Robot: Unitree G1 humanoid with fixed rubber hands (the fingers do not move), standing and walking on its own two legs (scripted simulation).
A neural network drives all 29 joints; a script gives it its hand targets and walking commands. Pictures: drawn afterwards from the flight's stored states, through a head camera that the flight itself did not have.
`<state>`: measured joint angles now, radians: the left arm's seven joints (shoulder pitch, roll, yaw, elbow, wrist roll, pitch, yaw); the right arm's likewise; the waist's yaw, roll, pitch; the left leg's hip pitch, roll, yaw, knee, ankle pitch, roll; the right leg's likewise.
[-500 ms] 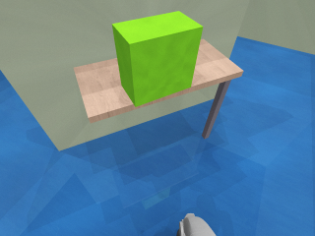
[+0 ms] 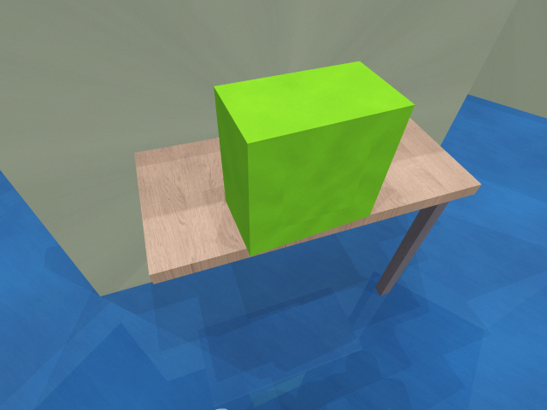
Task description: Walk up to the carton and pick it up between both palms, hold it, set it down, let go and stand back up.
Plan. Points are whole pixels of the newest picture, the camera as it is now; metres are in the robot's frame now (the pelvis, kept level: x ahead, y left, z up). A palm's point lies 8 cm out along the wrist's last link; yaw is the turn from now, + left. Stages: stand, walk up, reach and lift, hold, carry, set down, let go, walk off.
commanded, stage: walk up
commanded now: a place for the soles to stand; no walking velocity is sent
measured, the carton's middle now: (303, 161) +0.56 -0.04 +0.04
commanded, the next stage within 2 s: none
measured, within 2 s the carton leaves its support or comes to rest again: neither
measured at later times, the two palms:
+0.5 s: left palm (184, 347) +0.25 +0.17 -0.12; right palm (482, 398) +0.18 -0.32 -0.12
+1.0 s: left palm out of the picture +0.14 +0.16 -0.12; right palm (478, 403) +0.17 -0.31 -0.11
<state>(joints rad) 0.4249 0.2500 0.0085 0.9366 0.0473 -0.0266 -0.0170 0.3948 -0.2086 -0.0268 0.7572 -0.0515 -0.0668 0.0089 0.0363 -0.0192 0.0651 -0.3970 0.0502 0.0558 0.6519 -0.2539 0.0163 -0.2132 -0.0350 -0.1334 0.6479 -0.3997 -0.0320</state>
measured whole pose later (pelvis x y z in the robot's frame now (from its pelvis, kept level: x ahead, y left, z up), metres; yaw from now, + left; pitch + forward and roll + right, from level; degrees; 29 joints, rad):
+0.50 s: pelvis +0.14 -0.06 +0.00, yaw -1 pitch -2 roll +1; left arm 0.13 0.19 -0.02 0.86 0.01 0.03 0.01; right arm 0.33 -0.26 -0.02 0.78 -0.01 0.01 -0.05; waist -0.01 0.01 0.12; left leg -0.34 0.04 -0.01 0.98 -0.63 -0.01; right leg -0.37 -0.05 -0.05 0.62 -0.22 0.00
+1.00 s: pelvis +0.09 -0.08 +0.01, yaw +1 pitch -2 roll -1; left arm 0.24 0.22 -0.03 0.94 0.02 0.01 0.01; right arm 0.24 -0.20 0.02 0.85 -0.01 0.01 -0.01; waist 0.00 0.01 0.04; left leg -0.27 0.01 0.03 0.55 -0.25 0.02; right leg -0.20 0.00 -0.02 0.52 -0.26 0.01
